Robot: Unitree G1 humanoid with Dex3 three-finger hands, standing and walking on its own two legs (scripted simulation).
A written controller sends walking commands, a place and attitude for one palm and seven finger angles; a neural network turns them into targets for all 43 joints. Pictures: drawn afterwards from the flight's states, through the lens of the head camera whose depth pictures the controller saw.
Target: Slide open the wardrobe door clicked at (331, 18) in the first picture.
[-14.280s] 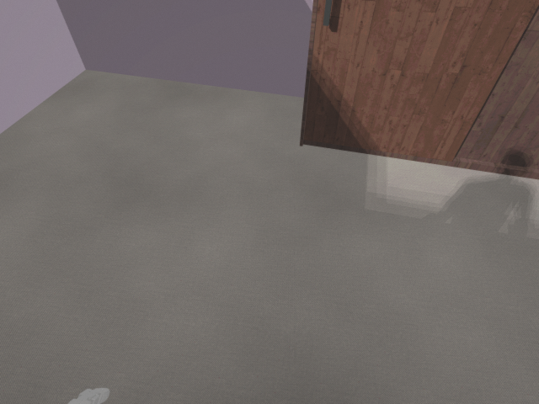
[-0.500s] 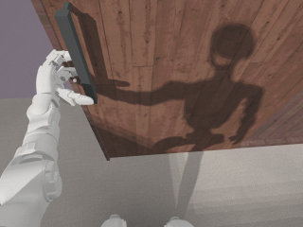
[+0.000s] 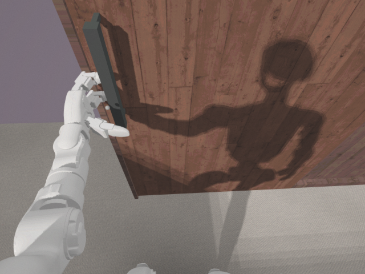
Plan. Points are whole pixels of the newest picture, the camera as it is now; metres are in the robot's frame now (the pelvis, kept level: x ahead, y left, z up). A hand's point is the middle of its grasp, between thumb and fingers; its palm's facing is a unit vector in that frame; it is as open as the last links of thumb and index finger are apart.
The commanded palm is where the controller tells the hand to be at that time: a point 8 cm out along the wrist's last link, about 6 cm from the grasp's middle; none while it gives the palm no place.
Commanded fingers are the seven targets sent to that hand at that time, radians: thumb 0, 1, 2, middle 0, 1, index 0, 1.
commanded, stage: slide the fingers in behind the handle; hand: left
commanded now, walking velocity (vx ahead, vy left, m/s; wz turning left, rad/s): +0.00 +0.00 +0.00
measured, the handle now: (111, 81) +0.51 +0.16 +0.12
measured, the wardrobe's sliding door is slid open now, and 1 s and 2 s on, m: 0.00 0.00 0.00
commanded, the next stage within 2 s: grip the handle and tug to test in 1.20 s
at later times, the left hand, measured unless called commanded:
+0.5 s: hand (119, 105) +0.46 +0.14 +0.10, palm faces +0.04 -1.00 -0.01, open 14.0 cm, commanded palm +0.43 +0.19 +0.10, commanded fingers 0.00 -0.50 0.30 -0.30 -1.20 -0.30 -1.20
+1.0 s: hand (123, 104) +0.46 +0.13 +0.10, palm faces +0.05 -1.00 -0.01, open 14.0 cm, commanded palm +0.43 +0.18 +0.10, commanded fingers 0.00 -0.50 0.30 -0.30 -1.20 -0.30 -1.20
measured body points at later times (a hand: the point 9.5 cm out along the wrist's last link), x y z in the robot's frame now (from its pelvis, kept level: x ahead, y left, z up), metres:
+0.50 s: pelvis +0.00 -0.01 +0.00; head +0.07 -0.01 +0.45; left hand +0.45 +0.19 +0.10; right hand +0.04 -0.27 -0.12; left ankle +0.03 +0.11 -0.70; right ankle -0.01 -0.11 -0.70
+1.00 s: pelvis +0.00 -0.01 +0.00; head +0.07 -0.01 +0.44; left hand +0.46 +0.19 +0.10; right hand +0.05 -0.27 -0.12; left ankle +0.03 +0.11 -0.70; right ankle -0.01 -0.11 -0.70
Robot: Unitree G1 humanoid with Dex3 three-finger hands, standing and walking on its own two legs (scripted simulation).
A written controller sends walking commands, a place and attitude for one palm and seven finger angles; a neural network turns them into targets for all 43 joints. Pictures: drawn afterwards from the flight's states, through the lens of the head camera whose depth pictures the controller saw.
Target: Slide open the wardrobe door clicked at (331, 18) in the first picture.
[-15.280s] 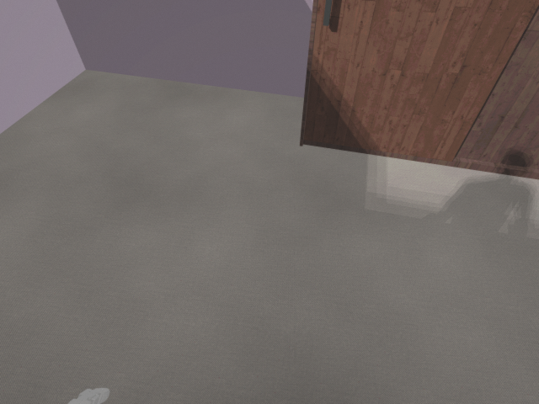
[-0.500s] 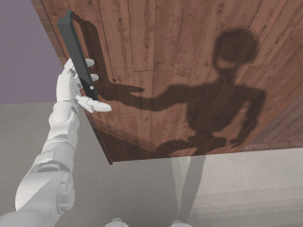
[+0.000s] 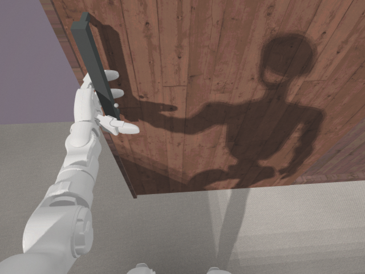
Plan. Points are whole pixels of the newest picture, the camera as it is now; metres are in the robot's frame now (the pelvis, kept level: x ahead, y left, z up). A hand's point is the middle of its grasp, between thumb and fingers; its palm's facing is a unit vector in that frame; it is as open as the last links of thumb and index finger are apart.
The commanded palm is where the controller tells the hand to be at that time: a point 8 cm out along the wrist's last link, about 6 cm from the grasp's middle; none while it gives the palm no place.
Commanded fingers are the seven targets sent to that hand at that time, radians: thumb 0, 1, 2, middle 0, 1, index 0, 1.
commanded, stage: slide the fingers in behind the handle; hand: left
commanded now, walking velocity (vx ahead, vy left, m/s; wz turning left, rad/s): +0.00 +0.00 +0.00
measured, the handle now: (103, 81) +0.51 +0.17 +0.12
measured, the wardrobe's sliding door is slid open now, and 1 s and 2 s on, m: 0.00 0.00 0.00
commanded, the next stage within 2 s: grip the handle and tug to test in 0.20 s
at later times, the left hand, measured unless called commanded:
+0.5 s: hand (113, 108) +0.45 +0.14 +0.10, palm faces +0.05 -1.00 +0.00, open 13.1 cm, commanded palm +0.42 +0.19 +0.10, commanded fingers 0.00 0.01 0.52 -0.35 -1.27 -0.35 -1.27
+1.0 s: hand (113, 107) +0.45 +0.14 +0.10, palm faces +0.05 -1.00 -0.01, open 5.9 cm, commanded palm +0.42 +0.19 +0.10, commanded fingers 0.00 0.90 0.90 -0.45 -1.40 -0.45 -1.40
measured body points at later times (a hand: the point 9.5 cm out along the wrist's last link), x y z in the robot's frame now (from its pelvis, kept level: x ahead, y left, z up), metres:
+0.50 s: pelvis +0.00 +0.00 +0.00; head +0.06 +0.00 +0.45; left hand +0.44 +0.20 +0.10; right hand +0.06 -0.26 -0.12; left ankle +0.02 +0.12 -0.70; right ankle -0.01 -0.10 -0.70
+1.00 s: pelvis +0.00 +0.00 +0.00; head +0.06 +0.00 +0.45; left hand +0.44 +0.20 +0.10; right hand +0.05 -0.26 -0.12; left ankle +0.02 +0.12 -0.70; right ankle -0.01 -0.10 -0.70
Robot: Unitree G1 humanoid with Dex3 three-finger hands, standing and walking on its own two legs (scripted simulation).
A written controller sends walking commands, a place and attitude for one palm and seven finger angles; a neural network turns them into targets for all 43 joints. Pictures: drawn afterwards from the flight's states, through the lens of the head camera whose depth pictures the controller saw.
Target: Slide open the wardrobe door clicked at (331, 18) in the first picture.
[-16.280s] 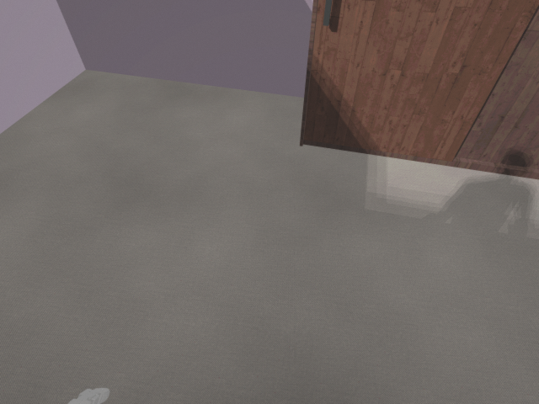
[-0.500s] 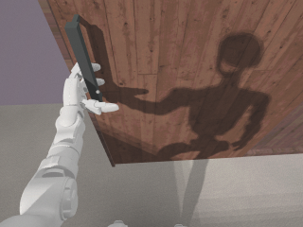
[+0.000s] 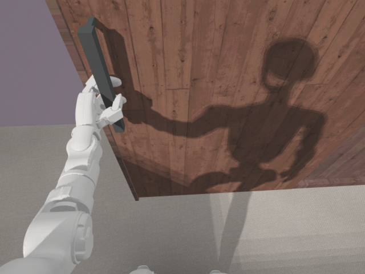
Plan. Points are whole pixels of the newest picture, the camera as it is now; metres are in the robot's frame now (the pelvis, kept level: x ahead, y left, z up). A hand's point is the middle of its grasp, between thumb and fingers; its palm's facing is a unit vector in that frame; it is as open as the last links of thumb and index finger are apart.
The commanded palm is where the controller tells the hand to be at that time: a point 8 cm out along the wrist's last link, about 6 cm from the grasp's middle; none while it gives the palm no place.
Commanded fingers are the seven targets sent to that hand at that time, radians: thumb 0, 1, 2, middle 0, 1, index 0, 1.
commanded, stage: grip the handle and tug to test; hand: left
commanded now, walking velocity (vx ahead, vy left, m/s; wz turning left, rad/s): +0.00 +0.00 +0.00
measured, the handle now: (108, 84) +0.51 +0.16 +0.12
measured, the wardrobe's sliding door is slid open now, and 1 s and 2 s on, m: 0.00 0.00 0.06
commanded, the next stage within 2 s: tug the door sideways, standing still in 0.72 s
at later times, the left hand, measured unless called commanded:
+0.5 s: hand (117, 109) +0.45 +0.14 +0.10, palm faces +0.05 -1.00 +0.00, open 5.9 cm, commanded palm +0.41 +0.18 +0.10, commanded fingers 0.00 0.90 0.90 -0.45 -1.40 -0.45 -1.40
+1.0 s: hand (118, 109) +0.45 +0.14 +0.10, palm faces +0.05 -1.00 +0.00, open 6.0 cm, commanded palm +0.43 +0.17 +0.10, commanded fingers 0.00 0.90 0.90 -0.45 -1.40 -0.45 -1.40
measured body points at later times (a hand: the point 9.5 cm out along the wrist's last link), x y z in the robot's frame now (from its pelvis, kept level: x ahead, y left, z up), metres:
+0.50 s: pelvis +0.00 +0.00 +0.00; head +0.06 +0.00 +0.45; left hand +0.44 +0.19 +0.10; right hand +0.06 -0.26 -0.12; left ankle +0.02 +0.12 -0.70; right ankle -0.01 -0.10 -0.70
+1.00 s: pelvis +0.04 +0.00 +0.01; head +0.10 +0.00 +0.45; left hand +0.44 +0.19 +0.10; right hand +0.12 -0.25 -0.11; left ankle +0.02 +0.12 -0.70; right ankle -0.01 -0.10 -0.70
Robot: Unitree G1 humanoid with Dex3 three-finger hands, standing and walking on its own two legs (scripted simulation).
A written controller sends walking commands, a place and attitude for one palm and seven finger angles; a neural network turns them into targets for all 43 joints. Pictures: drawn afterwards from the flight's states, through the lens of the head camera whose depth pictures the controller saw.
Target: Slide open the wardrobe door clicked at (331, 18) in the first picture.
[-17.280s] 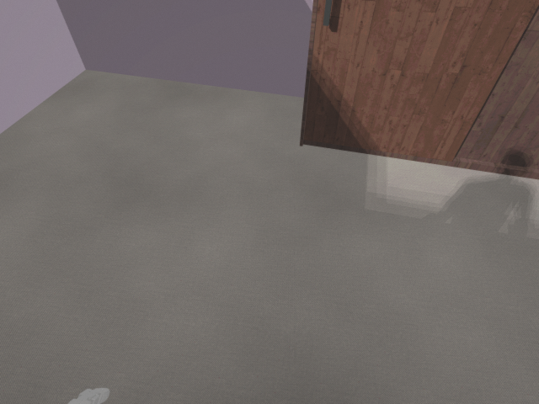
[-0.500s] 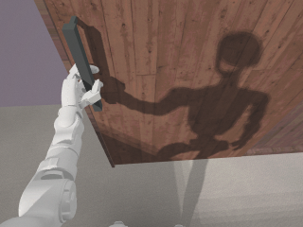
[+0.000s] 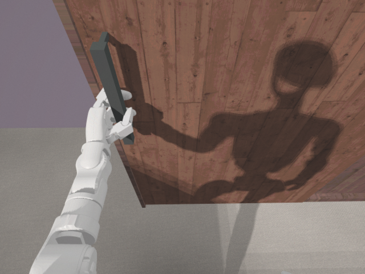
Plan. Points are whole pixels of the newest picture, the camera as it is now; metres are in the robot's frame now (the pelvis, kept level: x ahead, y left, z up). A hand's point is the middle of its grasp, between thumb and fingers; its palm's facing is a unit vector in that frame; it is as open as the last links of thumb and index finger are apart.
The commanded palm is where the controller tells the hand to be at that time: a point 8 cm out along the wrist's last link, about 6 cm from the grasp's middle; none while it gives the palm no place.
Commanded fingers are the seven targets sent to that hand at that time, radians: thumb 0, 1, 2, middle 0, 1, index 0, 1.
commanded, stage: tug the door sideways, standing still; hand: left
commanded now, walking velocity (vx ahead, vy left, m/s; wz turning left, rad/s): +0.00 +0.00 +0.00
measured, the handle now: (119, 97) +0.47 +0.16 +0.12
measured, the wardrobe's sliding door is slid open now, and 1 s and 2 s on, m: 0.00 0.06 0.25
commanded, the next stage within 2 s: step sideways, sliding the door along in 0.54 s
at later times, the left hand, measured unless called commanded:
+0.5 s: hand (138, 124) +0.42 +0.11 +0.09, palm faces +0.08 -1.00 -0.03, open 6.1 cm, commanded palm +0.39 +0.10 +0.09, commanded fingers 0.00 0.90 0.90 -0.45 -1.40 -0.45 -1.40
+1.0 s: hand (156, 121) +0.42 +0.07 +0.10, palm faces +0.04 -0.99 -0.10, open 6.2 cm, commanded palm +0.40 +0.10 +0.09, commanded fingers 0.00 0.90 0.90 -0.45 -1.40 -0.45 -1.40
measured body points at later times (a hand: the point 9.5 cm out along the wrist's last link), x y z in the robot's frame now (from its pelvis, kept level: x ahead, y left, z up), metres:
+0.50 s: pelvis -0.03 +0.00 -0.01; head +0.04 +0.00 +0.44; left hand +0.40 +0.16 +0.09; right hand +0.04 -0.25 -0.14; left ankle -0.01 +0.12 -0.71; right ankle -0.05 -0.11 -0.71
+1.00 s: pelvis -0.03 -0.03 +0.01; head +0.02 -0.06 +0.45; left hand +0.41 +0.12 +0.11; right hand +0.07 -0.27 -0.13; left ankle -0.01 +0.11 -0.71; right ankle -0.05 -0.11 -0.71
